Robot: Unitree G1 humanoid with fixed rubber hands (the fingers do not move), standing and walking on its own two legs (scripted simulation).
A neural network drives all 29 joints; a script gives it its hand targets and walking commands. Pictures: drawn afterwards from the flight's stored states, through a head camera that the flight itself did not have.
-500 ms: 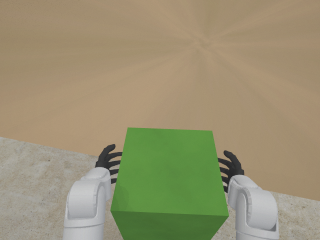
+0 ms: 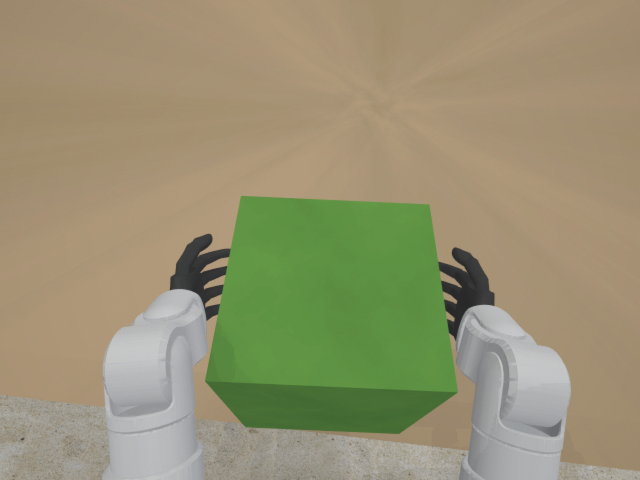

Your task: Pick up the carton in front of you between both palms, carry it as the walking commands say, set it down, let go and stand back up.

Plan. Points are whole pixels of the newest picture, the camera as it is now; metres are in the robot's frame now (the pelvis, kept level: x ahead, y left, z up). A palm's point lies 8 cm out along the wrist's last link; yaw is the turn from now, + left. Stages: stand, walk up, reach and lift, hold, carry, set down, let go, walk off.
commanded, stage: carry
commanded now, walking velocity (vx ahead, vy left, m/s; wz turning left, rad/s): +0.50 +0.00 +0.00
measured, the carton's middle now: (328, 327) +0.31 +0.00 +0.04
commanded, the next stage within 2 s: none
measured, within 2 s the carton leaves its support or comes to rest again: neither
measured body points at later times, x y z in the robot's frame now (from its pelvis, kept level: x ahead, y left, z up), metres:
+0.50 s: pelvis +0.31 -0.03 +0.00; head +0.39 -0.03 +0.44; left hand +0.70 +0.15 +0.11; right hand +0.73 -0.15 +0.11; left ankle +0.21 +0.09 -0.61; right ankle +0.35 -0.09 -0.73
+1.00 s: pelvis +0.64 +0.02 +0.04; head +0.75 +0.02 +0.48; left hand +1.06 +0.14 +0.17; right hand +1.03 -0.17 +0.17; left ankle +0.61 +0.09 -0.70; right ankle +0.66 -0.10 -0.61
